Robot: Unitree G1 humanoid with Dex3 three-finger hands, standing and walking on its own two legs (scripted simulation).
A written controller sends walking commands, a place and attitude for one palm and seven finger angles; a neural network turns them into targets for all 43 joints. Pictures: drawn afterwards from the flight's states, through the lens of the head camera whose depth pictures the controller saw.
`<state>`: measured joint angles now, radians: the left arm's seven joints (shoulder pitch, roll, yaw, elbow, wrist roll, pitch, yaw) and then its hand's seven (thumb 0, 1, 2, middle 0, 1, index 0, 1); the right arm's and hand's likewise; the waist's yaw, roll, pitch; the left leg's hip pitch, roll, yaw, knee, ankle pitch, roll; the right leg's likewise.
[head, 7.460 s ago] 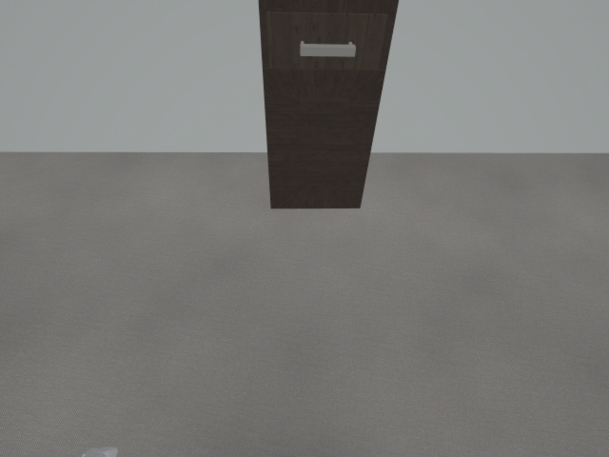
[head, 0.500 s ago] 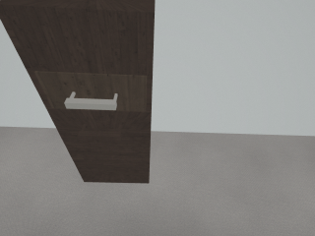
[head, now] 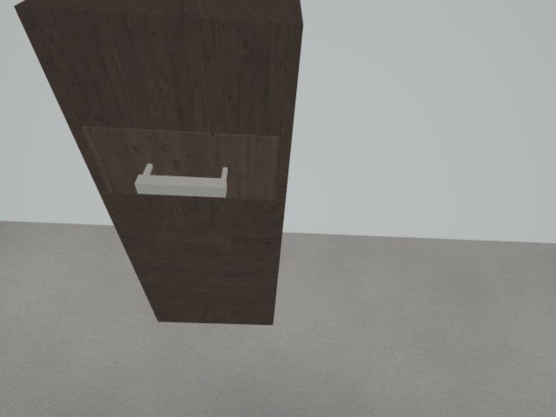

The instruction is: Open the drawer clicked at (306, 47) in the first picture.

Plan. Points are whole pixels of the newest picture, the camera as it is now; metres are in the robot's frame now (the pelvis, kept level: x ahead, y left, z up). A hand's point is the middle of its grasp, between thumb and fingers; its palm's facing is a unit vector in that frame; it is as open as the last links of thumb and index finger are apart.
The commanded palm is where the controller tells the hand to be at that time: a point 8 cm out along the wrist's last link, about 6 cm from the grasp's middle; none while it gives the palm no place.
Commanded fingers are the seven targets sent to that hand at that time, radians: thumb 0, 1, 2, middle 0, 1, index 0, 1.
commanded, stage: come to a stop and stand still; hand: left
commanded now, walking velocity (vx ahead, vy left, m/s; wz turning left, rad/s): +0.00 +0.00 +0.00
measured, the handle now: (184, 178) +0.56 +0.24 +0.00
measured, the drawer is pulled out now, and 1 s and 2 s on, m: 0.00 0.00 0.00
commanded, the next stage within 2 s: look again from close up in 0.44 s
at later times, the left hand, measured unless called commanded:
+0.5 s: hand out of the picture -0.01 +0.17 -0.18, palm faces +0.02 -0.99 -0.15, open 7.4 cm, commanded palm none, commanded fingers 0.00 0.90 0.90 -0.20 -0.30 -0.20 -0.30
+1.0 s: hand out of the picture +0.00 +0.16 -0.18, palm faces +0.02 -0.99 -0.13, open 7.3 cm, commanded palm none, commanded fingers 0.00 0.90 0.90 -0.20 -0.30 -0.20 -0.30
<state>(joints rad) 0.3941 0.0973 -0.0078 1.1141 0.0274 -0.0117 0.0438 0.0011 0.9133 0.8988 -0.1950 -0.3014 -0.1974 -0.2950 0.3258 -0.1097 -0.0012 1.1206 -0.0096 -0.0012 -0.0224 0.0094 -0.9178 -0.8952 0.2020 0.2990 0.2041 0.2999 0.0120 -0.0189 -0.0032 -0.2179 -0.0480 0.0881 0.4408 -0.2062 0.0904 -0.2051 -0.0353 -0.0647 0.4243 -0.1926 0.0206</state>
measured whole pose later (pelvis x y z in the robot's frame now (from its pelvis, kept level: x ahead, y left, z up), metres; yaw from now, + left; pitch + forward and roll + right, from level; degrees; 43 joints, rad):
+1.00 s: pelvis +0.03 +0.01 +0.00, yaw -1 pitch -1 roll -1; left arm 0.35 0.11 -0.01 1.13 0.02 -0.01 0.05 0.00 0.91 0.90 -0.19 -0.30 -0.20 -0.29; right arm 0.32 -0.11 0.00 1.15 0.00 -0.02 -0.03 0.00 -0.91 -0.90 0.20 0.30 0.20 0.30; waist 0.00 -0.02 0.01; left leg -0.14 -0.07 0.11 0.38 -0.23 0.11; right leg -0.15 -0.06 -0.03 0.40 -0.22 0.05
